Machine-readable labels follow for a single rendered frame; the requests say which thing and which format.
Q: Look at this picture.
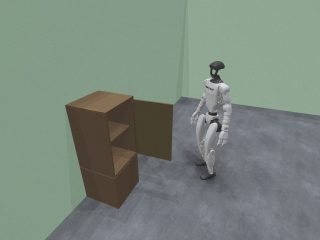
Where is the robot left hand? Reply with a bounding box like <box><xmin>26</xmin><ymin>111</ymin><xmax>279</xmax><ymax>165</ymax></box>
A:
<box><xmin>217</xmin><ymin>131</ymin><xmax>228</xmax><ymax>147</ymax></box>

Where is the left robot upper arm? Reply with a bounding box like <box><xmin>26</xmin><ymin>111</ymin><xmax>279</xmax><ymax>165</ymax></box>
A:
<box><xmin>219</xmin><ymin>83</ymin><xmax>232</xmax><ymax>111</ymax></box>

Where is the right robot upper arm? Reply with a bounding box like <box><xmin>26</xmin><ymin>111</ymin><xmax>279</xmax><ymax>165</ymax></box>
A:
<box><xmin>202</xmin><ymin>78</ymin><xmax>211</xmax><ymax>100</ymax></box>

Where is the robot left forearm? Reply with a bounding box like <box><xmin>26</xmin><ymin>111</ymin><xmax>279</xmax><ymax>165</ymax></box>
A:
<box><xmin>221</xmin><ymin>105</ymin><xmax>232</xmax><ymax>132</ymax></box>

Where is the robot torso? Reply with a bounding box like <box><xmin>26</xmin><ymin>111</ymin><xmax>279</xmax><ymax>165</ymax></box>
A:
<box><xmin>205</xmin><ymin>77</ymin><xmax>225</xmax><ymax>125</ymax></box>

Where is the robot right forearm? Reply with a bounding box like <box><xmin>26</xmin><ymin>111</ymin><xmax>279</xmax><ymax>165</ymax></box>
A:
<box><xmin>196</xmin><ymin>97</ymin><xmax>206</xmax><ymax>113</ymax></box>

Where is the robot right hand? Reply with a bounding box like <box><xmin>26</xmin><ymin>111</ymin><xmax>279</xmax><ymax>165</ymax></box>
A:
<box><xmin>191</xmin><ymin>111</ymin><xmax>200</xmax><ymax>124</ymax></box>

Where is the cupboard door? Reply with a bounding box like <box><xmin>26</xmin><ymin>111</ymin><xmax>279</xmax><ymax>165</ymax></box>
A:
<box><xmin>133</xmin><ymin>99</ymin><xmax>173</xmax><ymax>161</ymax></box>

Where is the left robot thigh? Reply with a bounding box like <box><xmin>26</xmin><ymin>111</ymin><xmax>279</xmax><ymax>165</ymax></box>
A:
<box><xmin>204</xmin><ymin>120</ymin><xmax>222</xmax><ymax>156</ymax></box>

